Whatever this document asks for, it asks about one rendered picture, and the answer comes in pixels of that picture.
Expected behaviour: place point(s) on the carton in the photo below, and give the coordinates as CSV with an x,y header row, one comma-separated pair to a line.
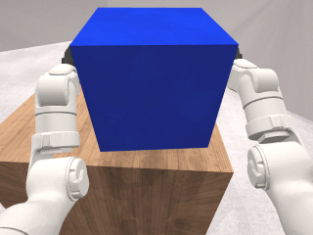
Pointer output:
x,y
152,78

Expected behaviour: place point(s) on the robot left forearm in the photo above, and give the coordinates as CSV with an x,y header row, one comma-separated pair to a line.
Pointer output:
x,y
55,110

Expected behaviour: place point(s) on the robot right upper arm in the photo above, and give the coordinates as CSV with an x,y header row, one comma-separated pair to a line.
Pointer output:
x,y
283,170

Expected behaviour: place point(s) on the pedestal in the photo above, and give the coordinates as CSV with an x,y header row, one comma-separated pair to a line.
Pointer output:
x,y
139,192

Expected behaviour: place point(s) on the left robot hand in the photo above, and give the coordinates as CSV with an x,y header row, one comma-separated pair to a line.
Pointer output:
x,y
68,59

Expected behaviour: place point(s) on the robot left upper arm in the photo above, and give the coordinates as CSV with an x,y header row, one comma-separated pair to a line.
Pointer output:
x,y
53,187

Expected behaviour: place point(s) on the robot right forearm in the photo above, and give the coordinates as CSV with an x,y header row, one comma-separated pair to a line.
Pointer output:
x,y
266,114

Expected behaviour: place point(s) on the right robot hand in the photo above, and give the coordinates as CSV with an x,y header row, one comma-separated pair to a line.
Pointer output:
x,y
238,55

